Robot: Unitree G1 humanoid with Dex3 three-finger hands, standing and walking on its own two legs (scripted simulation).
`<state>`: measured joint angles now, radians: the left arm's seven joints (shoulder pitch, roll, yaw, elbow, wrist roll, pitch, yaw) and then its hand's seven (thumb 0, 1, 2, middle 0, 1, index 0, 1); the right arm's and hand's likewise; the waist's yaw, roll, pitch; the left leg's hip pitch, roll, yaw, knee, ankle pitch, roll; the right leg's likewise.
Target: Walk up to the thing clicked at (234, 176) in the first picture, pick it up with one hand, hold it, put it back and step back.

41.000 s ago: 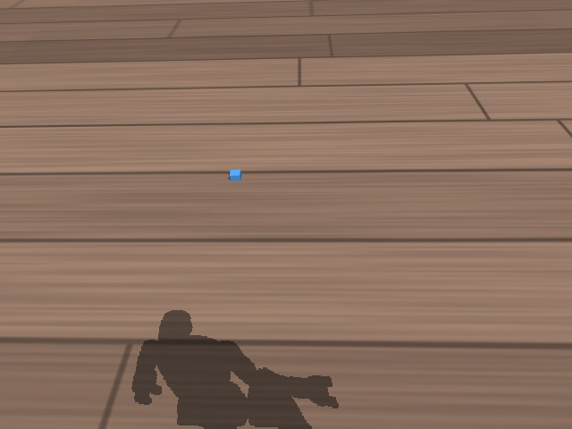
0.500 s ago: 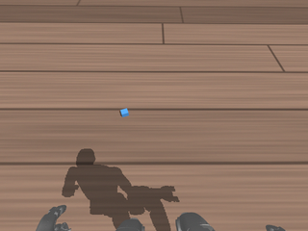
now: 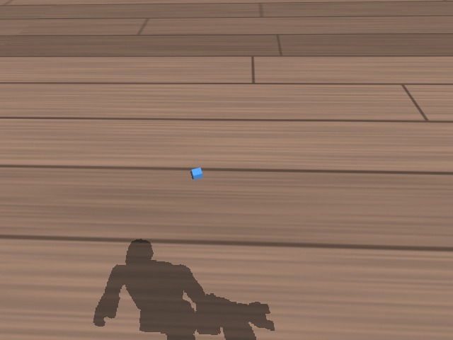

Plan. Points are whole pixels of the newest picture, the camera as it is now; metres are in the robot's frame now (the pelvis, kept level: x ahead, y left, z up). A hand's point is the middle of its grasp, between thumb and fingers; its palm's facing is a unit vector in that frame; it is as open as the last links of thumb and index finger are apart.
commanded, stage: step back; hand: left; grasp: from above
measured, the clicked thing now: (197, 173) +1.07 +0.27 -0.74
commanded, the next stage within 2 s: stand in 0.72 s
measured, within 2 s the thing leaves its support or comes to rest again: neither
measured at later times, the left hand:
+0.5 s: hand out of the picture +0.14 +0.25 -0.14, palm faces +0.05 -0.93 -0.36, open 7.4 cm
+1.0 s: hand out of the picture +0.14 +0.25 -0.14, palm faces +0.01 -0.94 -0.34, open 7.4 cm
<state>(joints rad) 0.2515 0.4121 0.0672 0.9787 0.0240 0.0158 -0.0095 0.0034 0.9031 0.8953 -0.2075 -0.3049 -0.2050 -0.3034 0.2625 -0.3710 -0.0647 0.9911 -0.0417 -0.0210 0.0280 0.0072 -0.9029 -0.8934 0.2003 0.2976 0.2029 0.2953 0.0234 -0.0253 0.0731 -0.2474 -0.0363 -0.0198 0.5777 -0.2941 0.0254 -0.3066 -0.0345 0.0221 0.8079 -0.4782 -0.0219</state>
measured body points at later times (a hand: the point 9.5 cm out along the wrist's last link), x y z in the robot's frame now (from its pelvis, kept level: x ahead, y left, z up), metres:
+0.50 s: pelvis +0.05 -0.01 +0.00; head +0.06 -0.02 +0.45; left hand +0.14 +0.30 -0.12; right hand +0.12 -0.32 -0.13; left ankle +0.06 +0.13 -0.73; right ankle +0.06 -0.14 -0.73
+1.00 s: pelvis +0.06 +0.00 +0.02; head +0.07 +0.00 +0.47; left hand +0.14 +0.30 -0.11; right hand +0.17 -0.30 -0.11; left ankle +0.06 +0.13 -0.73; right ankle +0.06 -0.14 -0.73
